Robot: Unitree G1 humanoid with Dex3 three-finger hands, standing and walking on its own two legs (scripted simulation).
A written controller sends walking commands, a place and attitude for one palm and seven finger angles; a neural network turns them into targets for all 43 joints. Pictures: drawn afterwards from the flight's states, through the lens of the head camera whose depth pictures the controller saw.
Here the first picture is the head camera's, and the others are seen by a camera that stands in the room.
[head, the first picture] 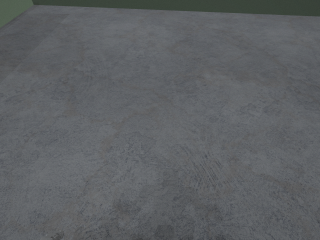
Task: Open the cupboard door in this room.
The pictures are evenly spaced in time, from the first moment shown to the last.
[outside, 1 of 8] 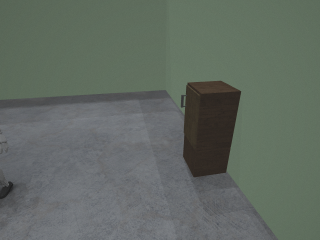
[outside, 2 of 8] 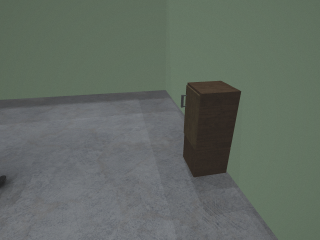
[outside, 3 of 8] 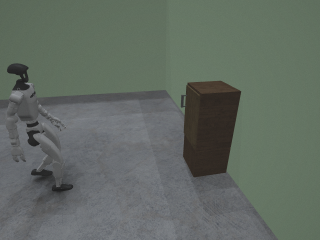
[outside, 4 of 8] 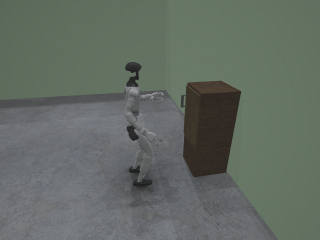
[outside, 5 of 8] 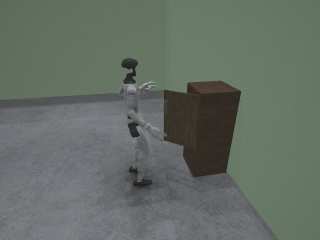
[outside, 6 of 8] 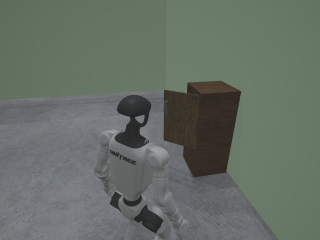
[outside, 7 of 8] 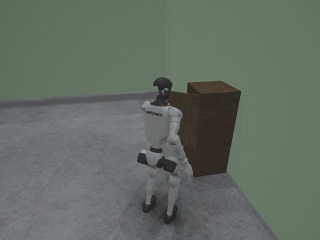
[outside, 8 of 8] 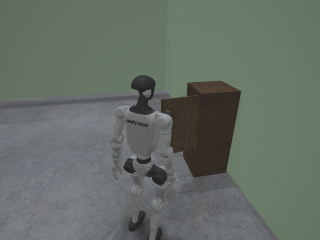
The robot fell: no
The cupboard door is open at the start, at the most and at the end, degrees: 0 98 97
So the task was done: yes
